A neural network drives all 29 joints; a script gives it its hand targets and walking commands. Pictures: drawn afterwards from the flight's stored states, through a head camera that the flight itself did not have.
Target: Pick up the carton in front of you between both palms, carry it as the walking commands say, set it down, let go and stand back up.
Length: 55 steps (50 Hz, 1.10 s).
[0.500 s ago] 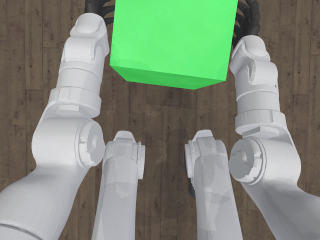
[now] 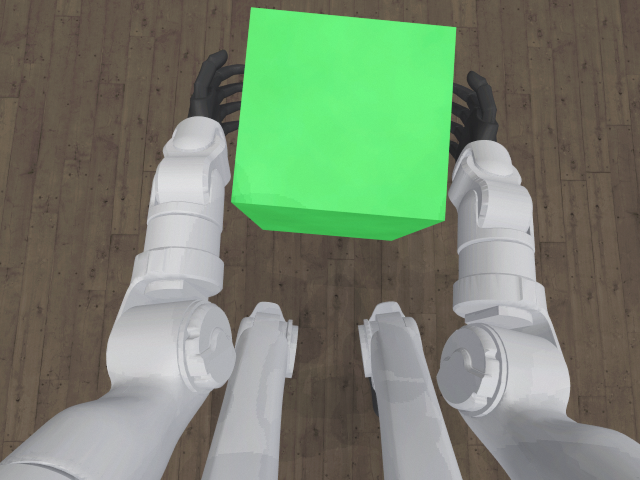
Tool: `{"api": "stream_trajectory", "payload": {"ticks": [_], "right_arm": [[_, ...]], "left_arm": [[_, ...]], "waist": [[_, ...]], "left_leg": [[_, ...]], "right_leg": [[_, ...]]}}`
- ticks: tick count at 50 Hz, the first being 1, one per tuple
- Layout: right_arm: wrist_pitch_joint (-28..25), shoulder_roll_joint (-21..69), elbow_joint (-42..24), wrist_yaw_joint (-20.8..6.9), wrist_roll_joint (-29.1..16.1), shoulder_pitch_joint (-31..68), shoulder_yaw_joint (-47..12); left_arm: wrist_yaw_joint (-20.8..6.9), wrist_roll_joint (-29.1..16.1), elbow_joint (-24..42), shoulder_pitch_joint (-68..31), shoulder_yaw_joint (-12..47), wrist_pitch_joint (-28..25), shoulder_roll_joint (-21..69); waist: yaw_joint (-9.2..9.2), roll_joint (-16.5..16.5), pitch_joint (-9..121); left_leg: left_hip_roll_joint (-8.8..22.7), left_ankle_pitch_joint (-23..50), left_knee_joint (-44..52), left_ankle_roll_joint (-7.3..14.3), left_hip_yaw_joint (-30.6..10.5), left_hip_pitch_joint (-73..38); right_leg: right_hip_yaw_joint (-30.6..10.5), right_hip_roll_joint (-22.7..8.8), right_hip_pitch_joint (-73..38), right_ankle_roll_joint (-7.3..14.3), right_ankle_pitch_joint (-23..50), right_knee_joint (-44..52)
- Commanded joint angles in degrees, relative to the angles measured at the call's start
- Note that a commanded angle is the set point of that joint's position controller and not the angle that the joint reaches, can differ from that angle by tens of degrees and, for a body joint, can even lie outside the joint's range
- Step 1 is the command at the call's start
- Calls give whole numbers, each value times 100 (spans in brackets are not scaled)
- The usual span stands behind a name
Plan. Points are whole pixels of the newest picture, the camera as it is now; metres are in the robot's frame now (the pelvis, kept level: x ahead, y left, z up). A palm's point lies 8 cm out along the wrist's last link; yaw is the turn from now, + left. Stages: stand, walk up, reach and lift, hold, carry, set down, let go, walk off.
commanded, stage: reach and lift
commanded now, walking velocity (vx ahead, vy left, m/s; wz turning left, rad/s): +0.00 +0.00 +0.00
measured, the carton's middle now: (337, 151) +0.50 -0.01 -0.13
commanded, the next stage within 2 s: none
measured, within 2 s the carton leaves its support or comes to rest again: neither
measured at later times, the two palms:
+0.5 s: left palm (138, 100) +0.44 +0.14 +0.11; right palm (569, 119) +0.44 -0.16 +0.11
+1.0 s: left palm out of the picture +0.39 +0.15 +0.25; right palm out of the picture +0.39 -0.15 +0.25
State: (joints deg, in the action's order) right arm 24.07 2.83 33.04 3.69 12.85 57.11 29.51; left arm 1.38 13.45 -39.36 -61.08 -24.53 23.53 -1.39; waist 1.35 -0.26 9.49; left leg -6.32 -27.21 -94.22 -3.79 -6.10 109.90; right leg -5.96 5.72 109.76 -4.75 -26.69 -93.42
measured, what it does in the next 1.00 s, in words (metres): rises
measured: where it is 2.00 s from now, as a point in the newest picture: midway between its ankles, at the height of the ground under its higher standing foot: (323, 389)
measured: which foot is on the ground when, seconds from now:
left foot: down 0.00-1.00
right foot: down 0.00-1.00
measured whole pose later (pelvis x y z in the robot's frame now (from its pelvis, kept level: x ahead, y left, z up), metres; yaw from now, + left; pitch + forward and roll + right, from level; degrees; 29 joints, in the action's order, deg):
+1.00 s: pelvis +0.09 -0.01 +0.24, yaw +0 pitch +5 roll +0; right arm 28.6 8.8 23.4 1.9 13.2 15.5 15.5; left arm 1.4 13.8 -23.9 -15.6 -16.0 28.1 8.9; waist 0.1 -0.1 6.5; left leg -2.5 -14.3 -29.8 -1.4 -8.5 20.2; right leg -8.2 2.6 20.5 -1.2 -14.0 -29.9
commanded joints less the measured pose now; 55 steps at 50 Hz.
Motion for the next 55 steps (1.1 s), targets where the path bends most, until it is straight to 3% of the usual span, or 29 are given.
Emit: {"api": "stream_trajectory", "payload": {"ticks": [1,18,34,48,55], "right_arm": [[-82,6069,283,-1638,-1166,3808,-3545],[-336,6343,525,-1628,-896,1816,-3628],[-323,6433,106,-1596,-825,-162,-4219],[407,6330,-824,-1652,-1050,-1451,-4848],[901,6109,-814,-1750,-873,-1588,-4455]], "left_arm": [[-1513,-1122,-191,-3241,3042,-80,6438],[-1370,-872,-150,-1339,3163,-334,6759],[-1408,-846,419,551,3668,-318,6754],[-1483,-1056,1389,1823,4284,431,6613],[-1560,-927,1448,1929,3918,922,6438]], "waist": [[40,-161,6117],[-22,-101,4461],[-79,-13,3054],[-126,70,1480],[-135,33,276]], "left_leg": [[-397,1210,1253,155,1084,-3758],[-298,1331,3055,224,638,-5507],[-110,2189,5015,287,304,-7770],[20,2896,6807,290,220,-9871],[51,2076,7337,307,266,-10025]], "right_leg": [[1156,435,-3765,207,1257,1139],[720,374,-5393,307,1318,2902],[290,173,-7809,383,2232,4905],[183,7,-9966,321,2926,6729],[221,-19,-10142,394,2080,7250]]}}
